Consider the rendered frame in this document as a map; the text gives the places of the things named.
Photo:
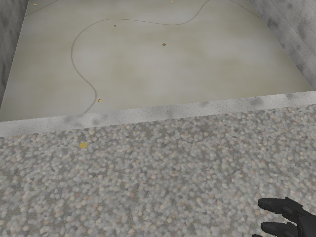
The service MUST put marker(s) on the robot right hand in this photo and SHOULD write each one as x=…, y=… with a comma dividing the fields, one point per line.
x=291, y=210

